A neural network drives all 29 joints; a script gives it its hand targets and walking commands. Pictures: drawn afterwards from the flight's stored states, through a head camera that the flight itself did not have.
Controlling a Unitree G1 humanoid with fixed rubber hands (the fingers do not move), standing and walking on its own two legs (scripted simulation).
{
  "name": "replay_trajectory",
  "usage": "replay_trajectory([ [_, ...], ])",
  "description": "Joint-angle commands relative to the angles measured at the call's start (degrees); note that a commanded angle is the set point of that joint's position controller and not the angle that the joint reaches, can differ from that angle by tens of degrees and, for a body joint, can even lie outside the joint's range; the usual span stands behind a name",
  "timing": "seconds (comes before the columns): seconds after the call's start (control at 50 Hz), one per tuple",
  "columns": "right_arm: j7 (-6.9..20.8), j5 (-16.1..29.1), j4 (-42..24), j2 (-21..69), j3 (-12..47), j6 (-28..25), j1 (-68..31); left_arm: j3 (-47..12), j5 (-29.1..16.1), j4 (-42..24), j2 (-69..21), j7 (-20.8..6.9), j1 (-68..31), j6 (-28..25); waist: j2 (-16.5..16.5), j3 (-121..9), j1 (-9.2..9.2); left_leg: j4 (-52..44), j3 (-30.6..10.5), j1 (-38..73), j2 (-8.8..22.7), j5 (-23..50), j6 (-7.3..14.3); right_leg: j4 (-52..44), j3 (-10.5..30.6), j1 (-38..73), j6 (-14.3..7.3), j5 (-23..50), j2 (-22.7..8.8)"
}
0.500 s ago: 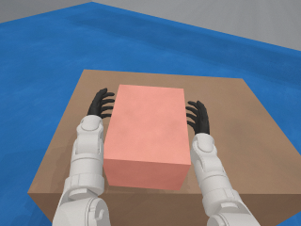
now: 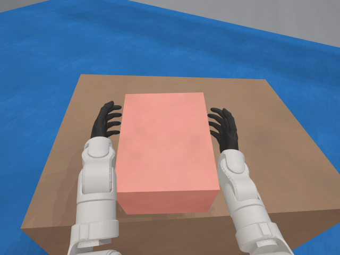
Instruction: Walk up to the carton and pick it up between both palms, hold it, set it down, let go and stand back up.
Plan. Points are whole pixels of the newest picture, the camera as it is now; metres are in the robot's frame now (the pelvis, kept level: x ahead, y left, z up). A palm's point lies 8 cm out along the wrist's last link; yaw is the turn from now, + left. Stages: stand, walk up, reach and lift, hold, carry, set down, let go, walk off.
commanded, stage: reach and lift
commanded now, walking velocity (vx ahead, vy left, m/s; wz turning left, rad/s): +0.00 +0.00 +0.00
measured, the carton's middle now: (165, 152) +0.36 -0.01 +0.07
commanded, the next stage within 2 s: hold in 0.74 s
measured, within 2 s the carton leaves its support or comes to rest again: neither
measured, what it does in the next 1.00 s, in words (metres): stands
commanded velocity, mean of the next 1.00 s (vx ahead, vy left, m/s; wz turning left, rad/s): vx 0.00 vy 0.00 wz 0.00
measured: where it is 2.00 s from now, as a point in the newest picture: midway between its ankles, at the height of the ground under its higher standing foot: outside the picture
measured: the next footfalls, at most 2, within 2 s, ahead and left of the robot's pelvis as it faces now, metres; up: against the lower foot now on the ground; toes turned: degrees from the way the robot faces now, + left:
none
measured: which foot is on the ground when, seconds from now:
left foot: down 0.00-1.00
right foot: down 0.00-1.00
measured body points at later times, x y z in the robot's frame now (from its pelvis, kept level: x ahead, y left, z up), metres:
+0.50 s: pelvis -0.01 -0.01 +0.00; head -0.04 +0.02 +0.45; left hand +0.35 +0.15 +0.15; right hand +0.35 -0.14 +0.15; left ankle +0.02 +0.12 -0.75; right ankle -0.02 -0.12 -0.75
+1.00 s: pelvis -0.02 +0.00 +0.00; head -0.06 +0.04 +0.44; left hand +0.34 +0.15 +0.18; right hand +0.34 -0.13 +0.18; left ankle +0.02 +0.12 -0.75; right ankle -0.02 -0.12 -0.75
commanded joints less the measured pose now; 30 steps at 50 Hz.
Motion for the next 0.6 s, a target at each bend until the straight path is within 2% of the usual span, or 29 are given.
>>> replay_trajectory([
  [0.0, 5.94, 1.02, -16.8, 21.97, 22.17, -1.69, -35.47, -27.14, -6.98, -6.57, -23.36, -8.25, -24.64, -2.09, 4.81, -22.97, -0.34, 2.26, 0.96, 16.16, -2.54, 23.46, -1.53, 0.29, -3.81, -0.78, 1.38, 22.85, 3.39],
  [0.04, 5.66, -0.75, -11.97, 21.82, 19.29, 0.18, -32.05, -23.69, -5.24, -3.71, -21.98, -9.49, -24.69, -0.9, 3.31, -17.02, -1.14, -0.92, 1.78, 12.75, -2.93, 14.1, -0.42, -0.57, -3.36, -0.52, 1.97, 18.4, 2.47],
  [0.08, 5.61, -1.34, -10.33, 21.31, 18.13, 1.54, -31.55, -21.19, -4.28, -2.15, -21.48, -10.38, -23.73, 0.29, 1.98, -13.95, -0.78, -3.21, 2.17, 10.82, -2.98, 9.21, 0.41, -1.26, -3.2, 0.13, 2.04, 15.18, 2.26],
  [0.12, 5.58, -2.41, -8.42, 21.59, 15.97, 2.33, -31.11, -19.9, -3.77, -0.97, -21.43, -11.19, -24.69, 1.02, 1.85, -11.59, -1.28, -4.28, 2.58, 9.52, -3.04, 5.36, 0.9, -2.1, -3.03, -0.73, 1.81, 11.22, 1.84],
  [0.16, 5.94, -3.1, -9.79, 22.78, 15.61, 2.08, -34.11, -18.84, -3.88, -1.8, -21.26, -11.98, -27.73, 0.95, 1.22, -12.26, -0.27, -4.38, 3.16, 9.25, -3.11, 5.48, 1.28, -2.23, -3.28, -1.21, 1.98, 10.66, 1.67],
  [0.18, 6.05, -2.82, -9.93, 22.92, 15.69, 1.66, -34.87, -19.21, -4.04, -2.65, -21.58, -11.99, -28.55, 0.84, 2.48, -13.4, -0.38, -3.79, 3.11, 9.97, -2.98, 7.41, 0.94, -1.98, -3.39, -1.34, 1.74, 12.32, 1.65],
  [0.22, 5.95, -1.91, -12.81, 22.79, 17.06, 0.33, -37.04, -19.54, -4.28, -1.82, -21.94, -11.92, -27.48, 0.71, 2.08, -15.14, 0.08, -2.46, 3.23, 11.65, -3.04, 10.94, 0.77, -1.65, -3.68, -0.88, 1.81, 14.92, 2.15],
  [0.24, 5.73, -1.55, -14.01, 23.1, 17.49, -0.21, -37.26, -20.28, -4.75, -3.42, -22.2, -11.92, -27.83, 0.4, 2.75, -16.63, -0.33, -1.69, 3.01, 12.2, -3.16, 12.88, 0.46, -1.37, -3.78, -0.01, 1.86, 16.94, 2.17],
  [0.3, 5.09, -0.44, -18.25, 23.74, 20.74, -1.49, -39.85, -22.35, -5.56, -3.97, -22.13, -11.64, -28.14, -0.14, 3.73, -21.09, 0.08, 0.39, 2.71, 13.48, -3.38, 16.54, 0.18, -0.34, -3.74, 1.28, 2.39, 22.6, 2.17],
  [0.32, 4.97, -0.62, -15.8, 23.31, 20.51, -1.1, -38.71, -22.21, -5.32, -4.38, -21.64, -11.51, -29.23, -0.43, 3.91, -21.26, -0.47, 0.01, 2.62, 13.24, -3.26, 15.61, 0.01, -0.14, -3.86, 1.44, 2.39, 21.65, 2.22],
  [0.34, 4.9, -0.75, -15.74, 23.41, 20.46, -0.91, -38.07, -22.16, -5.42, -4.24, -21.45, -11.46, -28.64, -0.28, 3.22, -19.89, -0.64, -0.44, 2.59, 13.1, -3.04, 14.45, 0.31, -0.32, -3.65, 1.21, 2.57, 20.66, 2.14],
  [0.4, 5.13, -1.32, -13.63, 23.07, 19.25, -0.48, -35.82, -22.6, -5.67, -5.91, -21.25, -11.45, -30.52, -0.48, 4.34, -20.13, -1.18, -1.23, 2.62, 12.86, -3.08, 12.7, -0.14, -0.47, -3.52, 0.64, 2.15, 17.74, 1.76],
  [0.44, 5.39, -2.0, -11.64, 22.6, 18.38, 0.06, -35.32, -21.43, -5.13, -3.99, -20.72, -11.44, -30.21, -0.14, 3.68, -17.72, -1.12, -2.18, 2.66, 12.31, -3.1, 9.83, 0.37, -1.33, -3.62, -0.45, 2.1, 14.26, 1.56],
  [0.46, 5.44, -3.47, -9.82, 22.93, 17.79, 0.9, -35.09, -21.35, -5.64, -3.76, -18.3, -11.96, -33.6, -0.12, 2.53, -15.02, -3.04, -3.39, 3.42, 9.56, -3.21, 7.31, 0.92, -1.32, -3.59, 0.32, 2.44, 13.81, 0.88],
  [0.48, 5.73, -3.61, -8.89, 22.99, 16.98, 1.3, -35.75, -20.16, -5.19, -2.32, -18.57, -12.21, -32.97, 0.19, 2.93, -14.16, -1.96, -4.17, 3.37, 8.59, -3.1, 5.38, 1.32, -1.45, -3.51, 0.41, 2.23, 12.22, 0.7],
  [0.5, 5.98, -3.84, -8.26, 22.73, 16.08, 1.48, -35.98, -19.54, -4.89, -1.61, -18.42, -12.33, -33.34, 0.43, 2.52, -13.16, -2.17, -4.78, 3.56, 8.03, -3.02, 3.76, 1.5, -1.69, -3.66, -0.29, 2.2, 10.18, 0.77],
  [0.58, 6.78, -3.72, -7.7, 22.27, 14.33, 0.96, -39.01, -17.81, -4.16, -0.55, -19.31, -12.28, -35.05, 1.23, 3.41, -13.59, -0.61, -5.15, 4.08, 8.37, -2.79, 2.76, 1.89, -2.11, -4.21, -2.42, 1.4, 4.44, 1.08],
])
